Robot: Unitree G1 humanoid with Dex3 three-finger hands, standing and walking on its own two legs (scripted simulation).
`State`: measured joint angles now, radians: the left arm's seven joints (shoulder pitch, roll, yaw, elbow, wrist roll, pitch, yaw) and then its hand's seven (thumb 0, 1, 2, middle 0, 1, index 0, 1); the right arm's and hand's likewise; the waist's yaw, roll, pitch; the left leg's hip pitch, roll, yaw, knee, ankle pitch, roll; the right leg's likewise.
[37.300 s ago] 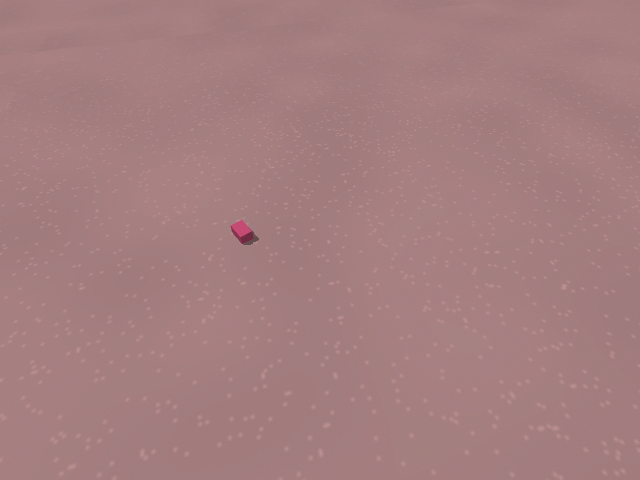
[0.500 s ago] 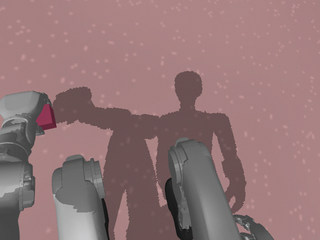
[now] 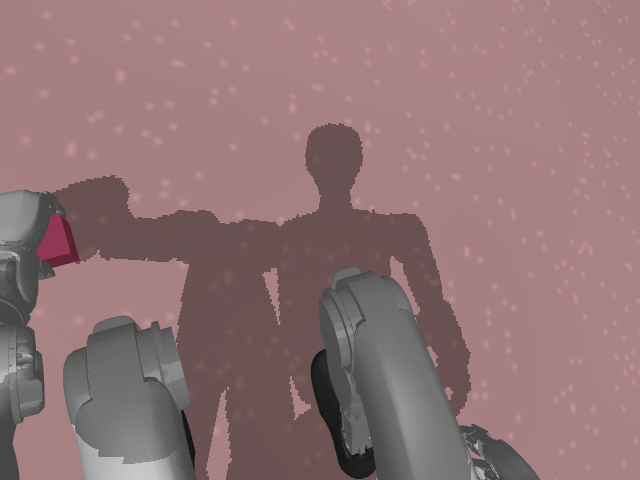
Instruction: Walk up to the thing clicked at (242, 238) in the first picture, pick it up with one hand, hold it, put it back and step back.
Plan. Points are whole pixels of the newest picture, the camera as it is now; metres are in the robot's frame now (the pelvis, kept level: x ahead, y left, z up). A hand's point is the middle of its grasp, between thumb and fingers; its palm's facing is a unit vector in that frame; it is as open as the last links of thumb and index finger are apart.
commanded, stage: rest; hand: left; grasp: from above
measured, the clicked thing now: (32, 247) +0.43 +0.30 -0.23
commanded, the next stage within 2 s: open in 1.16 s
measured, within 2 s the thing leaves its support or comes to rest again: rests again in 0.78 s
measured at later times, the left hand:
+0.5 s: hand (38, 251) +0.43 +0.29 -0.24, palm faces -0.44 -0.14 -0.89, open 8.4 cm
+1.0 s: hand (40, 252) +0.43 +0.29 -0.25, palm faces -0.43 -0.15 -0.89, open 8.4 cm
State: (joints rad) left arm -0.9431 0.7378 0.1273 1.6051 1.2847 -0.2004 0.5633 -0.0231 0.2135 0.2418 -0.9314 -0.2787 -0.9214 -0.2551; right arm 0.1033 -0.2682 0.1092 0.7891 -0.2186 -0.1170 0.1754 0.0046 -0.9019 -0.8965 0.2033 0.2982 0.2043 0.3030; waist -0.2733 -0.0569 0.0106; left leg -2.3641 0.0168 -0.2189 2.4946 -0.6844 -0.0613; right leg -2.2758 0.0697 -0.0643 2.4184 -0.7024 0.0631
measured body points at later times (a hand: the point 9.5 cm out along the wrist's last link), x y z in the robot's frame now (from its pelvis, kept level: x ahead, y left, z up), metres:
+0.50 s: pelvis +0.00 +0.01 -0.01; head +0.25 +0.10 +0.35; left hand +0.45 +0.30 -0.19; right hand +0.04 -0.26 -0.09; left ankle +0.07 +0.14 -0.27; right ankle +0.10 -0.13 -0.27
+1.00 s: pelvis +0.00 +0.01 -0.01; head +0.25 +0.12 +0.34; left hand +0.45 +0.30 -0.20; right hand +0.04 -0.24 -0.08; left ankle +0.07 +0.14 -0.27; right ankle +0.10 -0.12 -0.27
